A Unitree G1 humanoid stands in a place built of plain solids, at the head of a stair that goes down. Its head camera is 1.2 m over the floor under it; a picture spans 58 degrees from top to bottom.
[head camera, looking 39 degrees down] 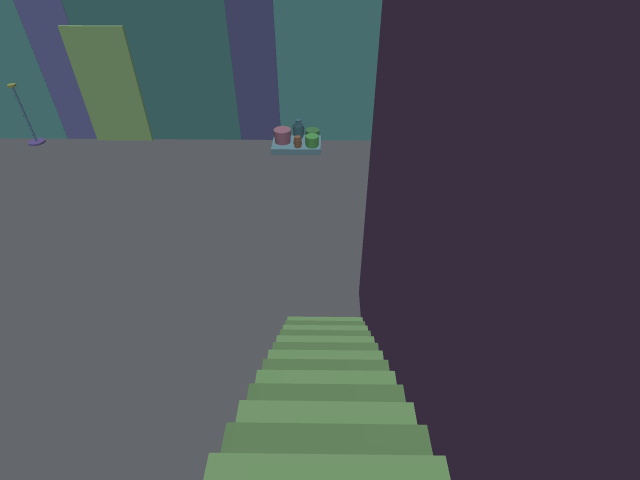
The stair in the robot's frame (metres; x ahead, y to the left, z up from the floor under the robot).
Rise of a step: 0.18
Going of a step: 0.21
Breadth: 0.94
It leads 1 degrees to the right of straight ahead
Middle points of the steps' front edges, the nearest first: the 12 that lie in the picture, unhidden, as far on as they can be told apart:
0.72 -0.07 -0.36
0.93 -0.08 -0.54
1.13 -0.08 -0.72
1.34 -0.08 -0.90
1.55 -0.08 -1.08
1.76 -0.09 -1.26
1.97 -0.09 -1.44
2.18 -0.09 -1.62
2.39 -0.10 -1.80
2.60 -0.10 -1.98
2.81 -0.10 -2.16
3.02 -0.10 -2.34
